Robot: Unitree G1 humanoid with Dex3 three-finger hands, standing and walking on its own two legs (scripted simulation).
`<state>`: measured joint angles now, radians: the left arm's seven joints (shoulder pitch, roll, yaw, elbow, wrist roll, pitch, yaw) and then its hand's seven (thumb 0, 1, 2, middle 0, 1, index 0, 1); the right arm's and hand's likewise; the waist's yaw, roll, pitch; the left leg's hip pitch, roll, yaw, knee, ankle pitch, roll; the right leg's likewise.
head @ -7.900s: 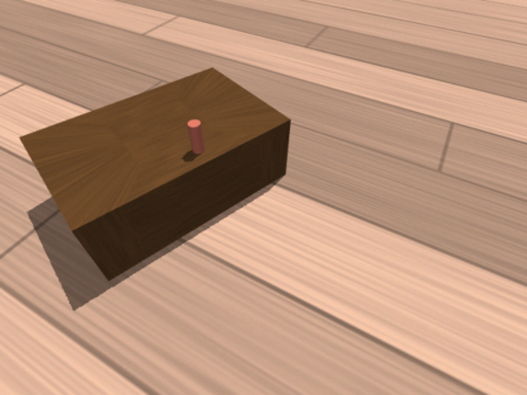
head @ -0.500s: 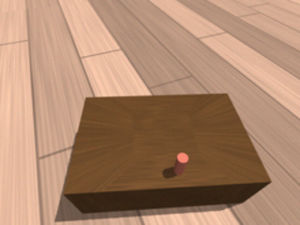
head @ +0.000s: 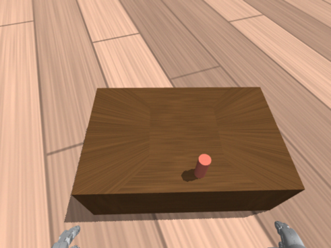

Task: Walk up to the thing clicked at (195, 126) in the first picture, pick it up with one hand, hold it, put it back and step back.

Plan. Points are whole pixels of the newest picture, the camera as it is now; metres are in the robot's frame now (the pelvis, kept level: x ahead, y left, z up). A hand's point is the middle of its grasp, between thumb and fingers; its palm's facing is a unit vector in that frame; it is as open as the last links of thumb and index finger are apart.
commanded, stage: go down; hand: right
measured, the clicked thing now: (202, 166) +0.47 -0.16 -0.34
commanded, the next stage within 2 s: none
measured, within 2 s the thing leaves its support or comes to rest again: neither
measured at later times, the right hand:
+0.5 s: hand (265, 235) +0.17 -0.26 -0.13, palm faces +0.05 +0.95 -0.32, open 17.5 cm
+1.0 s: hand (273, 243) +0.16 -0.27 -0.12, palm faces +0.11 +0.94 -0.32, open 17.3 cm
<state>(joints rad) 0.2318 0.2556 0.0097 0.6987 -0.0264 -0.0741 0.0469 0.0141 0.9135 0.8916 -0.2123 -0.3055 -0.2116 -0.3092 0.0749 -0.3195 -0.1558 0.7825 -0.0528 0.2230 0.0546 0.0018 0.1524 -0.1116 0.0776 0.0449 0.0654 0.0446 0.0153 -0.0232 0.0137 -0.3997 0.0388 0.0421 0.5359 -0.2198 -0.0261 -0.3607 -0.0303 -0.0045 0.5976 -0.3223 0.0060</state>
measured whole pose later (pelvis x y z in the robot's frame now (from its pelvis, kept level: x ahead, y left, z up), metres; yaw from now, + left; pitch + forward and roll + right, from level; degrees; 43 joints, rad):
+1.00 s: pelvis +0.01 +0.00 -0.05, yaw -2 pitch +11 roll +3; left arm 0.26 0.25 -0.02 0.60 -0.01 -0.22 0.16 0.02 0.90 0.89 -0.20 -0.30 -0.20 -0.30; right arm 0.33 -0.37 -0.19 0.19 0.02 0.46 0.09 -0.01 0.50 -0.03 0.07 0.05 0.06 0.05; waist 0.02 -0.04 -0.12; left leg -0.67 0.04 0.10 0.90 -0.41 -0.03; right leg -0.66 -0.04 0.07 1.00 -0.52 0.01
